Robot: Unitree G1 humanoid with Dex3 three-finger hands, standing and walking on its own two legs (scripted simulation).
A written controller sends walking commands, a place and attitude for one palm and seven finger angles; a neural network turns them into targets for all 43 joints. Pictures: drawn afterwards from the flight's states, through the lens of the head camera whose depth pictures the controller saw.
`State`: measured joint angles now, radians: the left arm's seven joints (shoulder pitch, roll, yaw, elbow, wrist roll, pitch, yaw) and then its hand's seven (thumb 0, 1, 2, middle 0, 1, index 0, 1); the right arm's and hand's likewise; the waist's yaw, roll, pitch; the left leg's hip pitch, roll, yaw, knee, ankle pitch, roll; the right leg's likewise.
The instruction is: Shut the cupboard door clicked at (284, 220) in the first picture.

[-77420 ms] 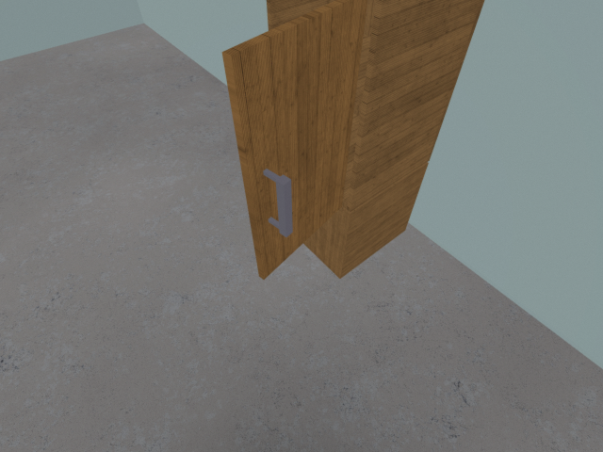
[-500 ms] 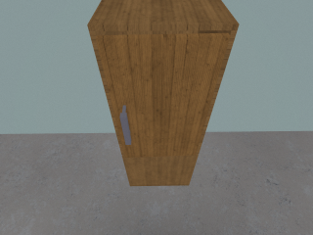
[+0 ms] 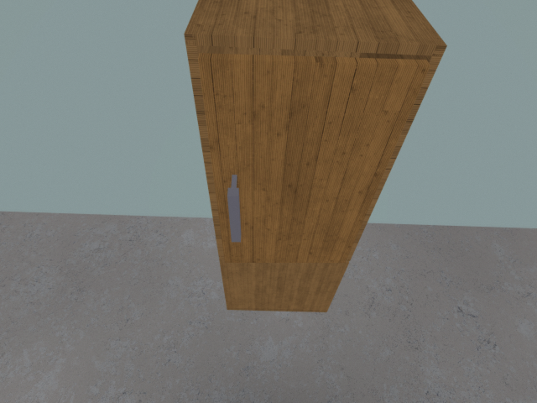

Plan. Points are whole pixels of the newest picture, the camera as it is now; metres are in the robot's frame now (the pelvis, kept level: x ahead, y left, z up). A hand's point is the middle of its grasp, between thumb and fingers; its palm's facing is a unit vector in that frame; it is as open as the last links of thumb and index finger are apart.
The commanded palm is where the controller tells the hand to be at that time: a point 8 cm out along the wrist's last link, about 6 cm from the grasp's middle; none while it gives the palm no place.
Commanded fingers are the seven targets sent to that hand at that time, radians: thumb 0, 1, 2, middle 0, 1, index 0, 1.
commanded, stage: look again from close up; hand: left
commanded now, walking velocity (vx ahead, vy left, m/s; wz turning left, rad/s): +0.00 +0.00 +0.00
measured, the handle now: (235, 209) +0.50 +0.11 -0.07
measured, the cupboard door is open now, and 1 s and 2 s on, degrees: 2 2 2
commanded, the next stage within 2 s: shuffle to correct the standing spot in 0.52 s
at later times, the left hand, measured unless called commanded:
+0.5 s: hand out of the picture +0.05 +0.18 -0.18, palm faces +0.00 -0.98 -0.19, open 7.3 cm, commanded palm none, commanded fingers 0.00 0.90 0.90 -0.20 -0.30 -0.20 -0.30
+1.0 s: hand out of the picture +0.02 +0.13 -0.18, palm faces +0.04 -0.98 -0.19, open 7.3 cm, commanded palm none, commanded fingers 0.00 0.90 0.90 -0.20 -0.30 -0.20 -0.30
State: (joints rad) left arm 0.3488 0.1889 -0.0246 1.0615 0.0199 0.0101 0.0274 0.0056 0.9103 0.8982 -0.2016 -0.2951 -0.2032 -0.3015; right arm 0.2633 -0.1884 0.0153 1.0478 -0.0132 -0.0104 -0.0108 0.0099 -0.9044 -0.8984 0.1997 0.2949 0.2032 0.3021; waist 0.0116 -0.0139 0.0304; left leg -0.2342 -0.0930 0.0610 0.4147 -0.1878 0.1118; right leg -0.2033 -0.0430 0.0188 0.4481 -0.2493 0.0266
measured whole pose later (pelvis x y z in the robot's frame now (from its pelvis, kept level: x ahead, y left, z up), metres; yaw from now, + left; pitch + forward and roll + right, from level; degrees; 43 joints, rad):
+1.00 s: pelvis +0.04 -0.05 +0.00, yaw +2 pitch +1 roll +0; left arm 0.31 0.17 0.01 1.08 0.02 0.02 0.02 0.00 0.91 0.90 -0.20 -0.29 -0.20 -0.30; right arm 0.30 -0.14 -0.01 1.12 -0.02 -0.01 -0.05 0.01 -0.90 -0.90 0.20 0.30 0.20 0.30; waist -0.01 -0.02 0.02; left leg -0.22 -0.06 0.00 0.49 -0.28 0.05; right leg -0.17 -0.01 -0.04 0.50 -0.34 -0.01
